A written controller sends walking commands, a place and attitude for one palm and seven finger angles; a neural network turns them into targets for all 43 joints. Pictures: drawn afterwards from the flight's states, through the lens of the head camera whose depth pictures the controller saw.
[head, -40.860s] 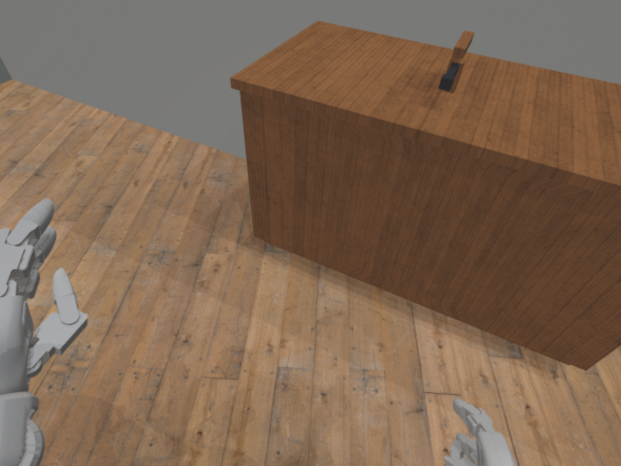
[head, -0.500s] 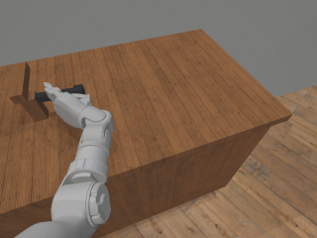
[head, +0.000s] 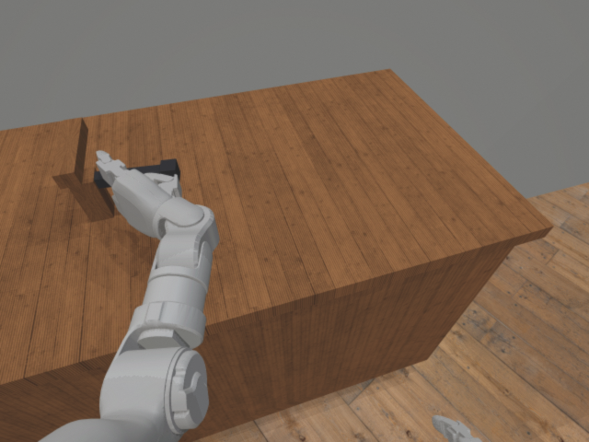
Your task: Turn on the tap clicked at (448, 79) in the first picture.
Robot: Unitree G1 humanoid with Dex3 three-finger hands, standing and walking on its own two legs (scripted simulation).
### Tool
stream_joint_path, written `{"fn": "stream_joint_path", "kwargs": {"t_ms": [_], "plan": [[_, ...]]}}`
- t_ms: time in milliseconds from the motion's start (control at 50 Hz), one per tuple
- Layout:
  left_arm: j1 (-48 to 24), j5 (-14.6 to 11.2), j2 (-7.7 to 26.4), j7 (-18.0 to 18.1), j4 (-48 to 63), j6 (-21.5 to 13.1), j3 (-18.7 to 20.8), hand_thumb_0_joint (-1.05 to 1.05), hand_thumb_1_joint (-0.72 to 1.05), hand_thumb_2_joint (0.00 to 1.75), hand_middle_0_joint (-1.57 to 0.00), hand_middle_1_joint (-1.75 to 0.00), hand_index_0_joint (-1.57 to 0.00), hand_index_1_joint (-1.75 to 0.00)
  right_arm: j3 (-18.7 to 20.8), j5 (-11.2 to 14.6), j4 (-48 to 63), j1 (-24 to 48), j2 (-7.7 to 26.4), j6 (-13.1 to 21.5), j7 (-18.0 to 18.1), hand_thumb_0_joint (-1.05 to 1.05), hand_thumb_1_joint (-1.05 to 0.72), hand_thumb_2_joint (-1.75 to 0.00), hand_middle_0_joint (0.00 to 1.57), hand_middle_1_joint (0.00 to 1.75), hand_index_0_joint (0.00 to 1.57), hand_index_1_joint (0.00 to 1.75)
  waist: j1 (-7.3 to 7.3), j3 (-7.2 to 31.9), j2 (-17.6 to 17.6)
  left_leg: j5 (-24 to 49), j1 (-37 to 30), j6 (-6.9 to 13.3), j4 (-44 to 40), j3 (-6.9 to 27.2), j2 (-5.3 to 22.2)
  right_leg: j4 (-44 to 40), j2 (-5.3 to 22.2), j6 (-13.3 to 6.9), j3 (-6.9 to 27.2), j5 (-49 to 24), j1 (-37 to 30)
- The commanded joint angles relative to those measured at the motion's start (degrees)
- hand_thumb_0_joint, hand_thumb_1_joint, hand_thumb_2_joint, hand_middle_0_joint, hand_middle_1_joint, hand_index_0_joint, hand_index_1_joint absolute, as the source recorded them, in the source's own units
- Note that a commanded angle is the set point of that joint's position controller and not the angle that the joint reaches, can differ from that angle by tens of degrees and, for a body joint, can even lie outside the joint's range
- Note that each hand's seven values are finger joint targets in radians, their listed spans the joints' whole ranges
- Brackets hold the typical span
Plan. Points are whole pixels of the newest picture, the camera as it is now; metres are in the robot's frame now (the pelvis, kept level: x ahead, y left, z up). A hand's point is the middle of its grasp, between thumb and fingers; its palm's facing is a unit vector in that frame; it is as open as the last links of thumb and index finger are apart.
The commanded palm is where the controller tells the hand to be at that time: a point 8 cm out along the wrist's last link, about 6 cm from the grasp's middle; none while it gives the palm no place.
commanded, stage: lift the hand up off the lever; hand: left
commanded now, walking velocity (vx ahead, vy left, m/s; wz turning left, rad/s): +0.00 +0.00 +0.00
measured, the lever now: (170, 171) +0.50 +0.21 +0.10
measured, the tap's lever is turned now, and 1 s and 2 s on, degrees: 82 82 82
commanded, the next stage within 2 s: draw the hand back beside the body in 1.40 s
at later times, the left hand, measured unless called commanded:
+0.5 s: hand (176, 171) +0.45 +0.18 +0.14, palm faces +0.80 -0.59 -0.10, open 7.8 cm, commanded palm +0.39 +0.19 +0.15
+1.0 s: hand (170, 167) +0.43 +0.17 +0.17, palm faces +0.79 -0.60 -0.07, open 7.8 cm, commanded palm +0.37 +0.19 +0.17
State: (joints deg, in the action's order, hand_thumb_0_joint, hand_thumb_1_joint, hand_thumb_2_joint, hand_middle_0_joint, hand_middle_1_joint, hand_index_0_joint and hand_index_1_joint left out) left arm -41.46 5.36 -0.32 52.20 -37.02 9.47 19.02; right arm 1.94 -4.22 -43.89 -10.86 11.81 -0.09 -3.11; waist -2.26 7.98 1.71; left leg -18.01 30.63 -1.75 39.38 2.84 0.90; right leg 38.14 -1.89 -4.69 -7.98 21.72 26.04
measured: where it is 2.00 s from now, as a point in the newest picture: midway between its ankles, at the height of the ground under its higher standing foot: outside the picture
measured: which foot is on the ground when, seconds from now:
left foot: down 0.00-1.00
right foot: down 0.00-1.00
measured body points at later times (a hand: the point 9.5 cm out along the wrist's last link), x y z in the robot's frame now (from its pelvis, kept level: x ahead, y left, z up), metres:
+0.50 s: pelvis -0.01 +0.00 +0.00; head +0.02 -0.02 +0.45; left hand +0.40 +0.20 +0.15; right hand +0.10 -0.25 -0.13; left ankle +0.01 +0.14 -0.72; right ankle -0.03 -0.06 -0.72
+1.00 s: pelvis +0.00 -0.01 +0.01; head +0.00 -0.03 +0.46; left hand +0.38 +0.20 +0.17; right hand +0.16 -0.24 -0.11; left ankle +0.01 +0.14 -0.72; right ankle -0.03 -0.06 -0.72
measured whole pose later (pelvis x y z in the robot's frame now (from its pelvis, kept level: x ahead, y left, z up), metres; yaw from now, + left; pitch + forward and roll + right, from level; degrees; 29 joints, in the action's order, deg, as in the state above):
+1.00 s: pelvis +0.00 -0.01 +0.01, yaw +0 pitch +6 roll +1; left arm -40.2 3.1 -1.1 50.8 -29.3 16.3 17.1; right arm 1.4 -3.2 -44.0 -8.4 12.0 1.4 -2.0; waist -0.3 7.1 2.1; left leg -15.9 24.5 -2.2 34.3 2.5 1.0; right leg 34.2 -2.1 -5.1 -7.6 20.1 20.6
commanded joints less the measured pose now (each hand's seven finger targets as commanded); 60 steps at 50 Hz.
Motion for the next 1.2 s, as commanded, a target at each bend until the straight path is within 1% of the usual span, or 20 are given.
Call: {"fn": "stream_joint_path", "kwargs": {"t_ms": [0,20,100,120,160,220,300,400,420,560,620,700,800,820,900,920,940,1080,1120,1180], "plan": [[-26.4,2.2,8.8,0.4,13.1,-2.6,-2.5,0.00,0.90,0.90,-0.15,-0.15,-0.15,-0.15,2.2,0.2,6.8,2.4,7.0,2.5,0.4,0.00,-0.90,-0.90,0.20,0.30,0.20,0.30,-0.61,18.5,-3.3,17.8,-9.8,2.4,-1.0,-1.8,-1.5,-5.8,2.7,3.8,4.3,-25.7,-8.6],[-25.2,2.3,10.5,0.4,11.8,-2.4,-0.7,0.00,0.90,0.90,-0.15,-0.15,-0.15,-0.15,2.4,0.2,6.4,2.4,7.3,2.3,0.6,0.00,-0.90,-0.90,0.20,0.30,0.20,0.30,-0.21,17.7,-3.4,17.3,-9.4,2.4,-1.5,-1.3,-1.5,-6.0,2.5,3.6,4.1,-24.4,-8.3],[-27.7,2.3,8.7,0.2,11.8,-1.9,-2.7,0.00,0.90,0.90,-0.15,-0.15,-0.15,-0.15,2.1,0.3,6.6,2.7,7.1,2.8,0.6,0.00,-0.90,-0.90,0.20,0.30,0.20,0.30,-0.90,16.9,-3.9,15.5,-9.1,2.6,-1.8,-1.8,-1.5,-6.7,2.7,3.9,4.4,-22.9,-7.9],[-28.2,2.5,10.3,0.1,11.7,-2.0,-1.6,0.00,0.90,0.90,-0.15,-0.15,-0.15,-0.15,2.3,0.4,6.2,2.8,7.4,2.8,0.8,0.00,-0.90,-0.90,0.20,0.30,0.20,0.30,-0.65,16.8,-2.8,15.4,-9.3,2.5,-2.1,-1.4,-1.5,-6.7,2.5,3.6,4.3,-21.8,-7.5],[-30.0,2.4,7.8,-0.1,11.6,-2.0,-4.1,0.00,0.90,0.90,-0.15,-0.15,-0.15,-0.15,2.0,0.4,6.1,3.0,7.0,3.2,0.6,0.00,-0.90,-0.90,0.20,0.30,0.20,0.30,-1.50,15.9,-1.8,14.6,-9.9,2.6,-2.1,-1.5,-1.4,-7.1,2.5,3.6,4.4,-20.3,-6.2],[-29.5,2.2,10.6,0.0,9.4,-2.0,-1.4,0.00,0.90,0.90,-0.15,-0.15,-0.15,-0.15,2.2,0.4,5.6,2.4,7.5,3.5,1.0,0.00,-0.90,-0.90,0.20,0.30,0.20,0.30,-1.01,16.0,-3.5,13.1,-9.0,2.6,-2.6,-1.0,-1.6,-7.4,2.2,3.7,4.3,-18.3,-6.4],[-32.0,1.7,9.9,0.0,9.5,-1.7,-2.3,0.00,0.90,0.90,-0.15,-0.15,-0.15,-0.15,1.9,0.4,5.7,2.4,7.3,3.7,1.1,0.00,-0.90,-0.90,0.20,0.30,0.20,0.30,-1.50,17.1,-3.4,12.8,-8.7,2.7,-2.7,-1.5,-1.8,-7.7,2.6,4.0,4.9,-19.1,-7.4],[-31.9,2.0,10.1,0.5,11.3,-1.6,-2.0,0.00,0.90,0.90,-0.15,-0.15,-0.15,-0.15,2.1,0.2,6.0,1.8,7.3,3.9,0.8,0.00,-0.90,-0.90,0.20,0.30,0.20,0.30,-0.97,19.6,-2.2,15.2,-10.1,2.6,-2.4,-1.8,-1.7,-7.0,2.4,3.9,4.7,-21.7,-8.4],[-29.9,2.1,12.8,0.6,10.8,-1.6,0.7,0.00,0.90,0.90,-0.15,-0.15,-0.15,-0.15,2.4,0.2,5.9,1.6,7.6,3.8,0.9,0.00,-0.90,-0.90,0.20,0.30,0.20,0.30,0.04,20.0,-2.4,15.8,-9.9,2.5,-2.6,-1.5,-1.7,-6.7,2.3,3.7,4.5,-22.3,-9.3],[-28.1,1.5,10.2,-0.1,13.5,0.0,-1.8,0.00,0.90,0.90,-0.15,-0.15,-0.15,-0.15,2.2,0.6,6.8,2.5,7.5,3.8,0.8,0.00,-0.90,-0.90,0.20,0.30,0.20,0.30,-0.33,18.0,-4.3,17.1,-10.6,2.7,-3.2,-2.2,-1.4,-7.4,2.6,4.0,4.4,-25.1,-10.5],[-25.7,1.1,11.0,-0.5,15.2,0.5,-1.1,0.00,0.90,0.90,-0.15,-0.15,-0.15,-0.15,2.4,0.7,6.9,3.2,7.7,3.9,1.0,0.00,-0.90,-0.90,0.20,0.30,0.20,0.30,0.70,17.5,-3.2,17.8,-11.4,2.6,-3.7,-2.3,-1.5,-7.8,2.6,3.8,4.5,-25.7,-11.3],[-26.2,0.9,7.4,-1.0,17.7,1.4,-4.9,0.00,0.90,0.90,-0.15,-0.15,-0.15,-0.15,2.1,0.9,7.0,4.1,7.1,4.4,0.8,0.00,-0.90,-0.90,0.20,0.30,0.20,0.30,0.13,16.8,-2.6,18.1,-13.0,2.5,-3.8,-2.5,-1.3,-8.3,2.6,3.8,4.3,-25.2,-10.7],[-26.4,-0.2,7.3,-1.3,19.0,2.6,-5.1,0.00,0.90,0.90,-0.15,-0.15,-0.15,-0.15,1.7,1.1,7.1,5.9,6.9,4.4,1.3,0.00,-0.90,-0.90,0.20,0.30,0.20,0.30,0.38,15.4,-4.2,17.3,-13.0,2.5,-4.7,-2.6,-1.6,-9.3,3.2,4.2,4.7,-26.0,-11.7],[-26.1,-0.2,10.0,-1.3,18.6,2.7,-2.7,0.00,0.90,0.90,-0.15,-0.15,-0.15,-0.15,1.9,1.2,6.6,5.7,7.2,4.1,1.6,0.00,-0.90,-0.90,0.20,0.30,0.20,0.30,0.94,15.8,-4.3,17.8,-13.3,2.5,-5.0,-2.2,-1.5,-9.2,3.1,3.9,4.5,-25.7,-12.2],[-26.3,0.0,7.0,-1.3,20.7,3.5,-5.4,0.00,0.90,0.90,-0.15,-0.15,-0.15,-0.15,1.6,1.1,7.2,6.7,6.5,4.4,1.4,0.00,-0.90,-0.90,0.20,0.30,0.20,0.30,1.02,16.7,-3.7,19.2,-14.5,2.3,-4.9,-2.6,-1.6,-9.0,3.2,4.0,4.5,-27.6,-12.6],[-24.7,0.0,9.7,-1.4,20.4,3.5,-3.2,0.00,0.90,0.90,-0.15,-0.15,-0.15,-0.15,1.9,1.3,7.0,6.8,6.8,4.0,1.6,0.00,-0.90,-0.90,0.20,0.30,0.20,0.30,1.89,17.2,-3.5,19.6,-14.6,2.3,-5.3,-2.3,-1.5,-8.8,3.0,3.7,4.4,-27.1,-13.3],[-25.7,-0.1,7.4,-1.6,21.3,3.6,-5.2,0.00,0.90,0.90,-0.15,-0.15,-0.15,-0.15,1.5,1.3,7.4,7.2,6.5,4.1,1.5,0.00,-0.90,-0.90,0.20,0.30,0.20,0.30,1.61,16.9,-3.3,20.0,-14.9,2.3,-5.4,-2.4,-1.6,-8.9,3.1,3.7,4.4,-27.5,-13.2],[-23.8,-1.3,9.4,-2.5,20.4,5.4,-3.4,0.00,0.90,0.90,-0.15,-0.15,-0.15,-0.15,1.0,1.9,7.6,8.8,6.4,3.5,2.3,0.00,-0.90,-0.90,0.20,0.30,0.20,0.30,1.77,14.8,-6.4,17.8,-13.9,2.5,-6.5,-2.7,-1.7,-10.7,4.1,4.8,5.3,-29.1,-15.1],[-25.2,-1.2,10.2,-2.9,21.7,5.4,-3.3,0.00,0.90,0.90,-0.15,-0.15,-0.15,-0.15,1.1,2.0,7.3,9.1,6.6,3.5,2.5,0.00,-0.90,-0.90,0.20,0.30,0.20,0.30,2.06,14.8,-4.5,18.3,-14.7,2.4,-6.8,-2.5,-1.7,-10.8,3.9,4.4,5.2,-28.2,-14.9],[-27.2,-0.6,7.7,-3.0,22.0,5.4,-6.2,0.00,0.90,0.90,-0.15,-0.15,-0.15,-0.15,0.9,2.0,7.1,9.5,6.2,4.2,2.2,0.00,-0.90,-0.90,0.20,0.30,0.20,0.30,1.30,14.1,-2.6,17.9,-15.7,2.5,-6.6,-2.5,-1.5,-11.0,3.5,4.0,5.1,-25.7,-12.9]]}}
